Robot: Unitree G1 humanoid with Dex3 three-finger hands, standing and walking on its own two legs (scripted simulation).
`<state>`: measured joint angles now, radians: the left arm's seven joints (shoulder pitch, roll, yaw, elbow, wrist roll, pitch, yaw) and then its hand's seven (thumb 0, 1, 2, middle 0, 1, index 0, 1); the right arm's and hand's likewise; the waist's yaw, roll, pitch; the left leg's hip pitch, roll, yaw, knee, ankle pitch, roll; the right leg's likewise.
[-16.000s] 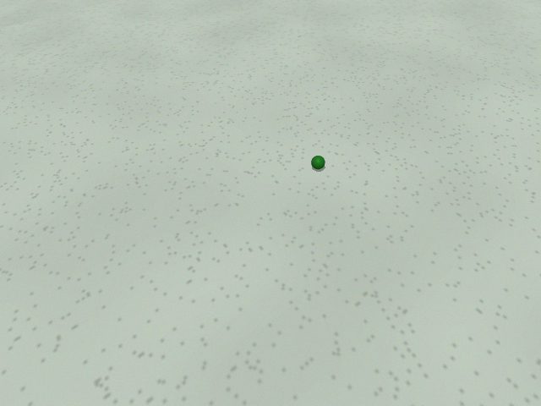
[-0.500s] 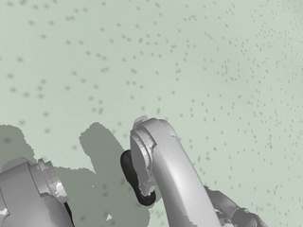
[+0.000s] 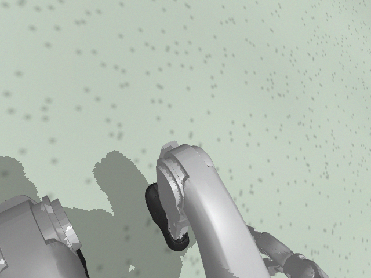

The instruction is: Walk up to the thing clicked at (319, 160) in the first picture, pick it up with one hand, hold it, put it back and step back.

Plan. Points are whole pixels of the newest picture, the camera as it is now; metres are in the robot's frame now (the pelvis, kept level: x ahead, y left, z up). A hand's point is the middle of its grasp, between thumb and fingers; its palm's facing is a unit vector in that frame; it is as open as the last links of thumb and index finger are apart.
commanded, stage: close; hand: left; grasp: from above
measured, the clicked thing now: out of the picture +0.45 +0.35 -0.27
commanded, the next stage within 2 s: settle in 0.02 s
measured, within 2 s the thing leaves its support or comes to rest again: leaves its support in 0.42 s
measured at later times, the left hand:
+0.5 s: hand out of the picture +0.45 +0.34 -0.23, palm faces -0.39 -0.16 -0.91, open 8.0 cm
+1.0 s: hand out of the picture +0.44 +0.35 -0.13, palm faces -0.43 -0.12 -0.89, open 7.9 cm
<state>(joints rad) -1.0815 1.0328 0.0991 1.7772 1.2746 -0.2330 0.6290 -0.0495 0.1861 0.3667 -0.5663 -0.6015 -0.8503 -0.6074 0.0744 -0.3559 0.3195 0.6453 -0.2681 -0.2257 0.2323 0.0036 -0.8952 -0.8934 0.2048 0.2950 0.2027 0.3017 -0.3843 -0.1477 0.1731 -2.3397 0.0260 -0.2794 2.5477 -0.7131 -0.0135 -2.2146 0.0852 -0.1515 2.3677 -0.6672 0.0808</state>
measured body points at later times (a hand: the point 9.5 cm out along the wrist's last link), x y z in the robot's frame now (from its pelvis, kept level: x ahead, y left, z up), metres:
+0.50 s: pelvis +0.00 +0.00 +0.00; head +0.27 +0.14 +0.34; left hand +0.46 +0.35 -0.18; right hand +0.07 -0.25 -0.06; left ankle +0.06 +0.13 -0.27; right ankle +0.12 -0.12 -0.27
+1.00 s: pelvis +0.00 -0.01 +0.02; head +0.23 +0.10 +0.40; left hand +0.46 +0.36 -0.08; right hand +0.10 -0.27 -0.07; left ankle +0.06 +0.13 -0.27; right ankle +0.12 -0.13 -0.27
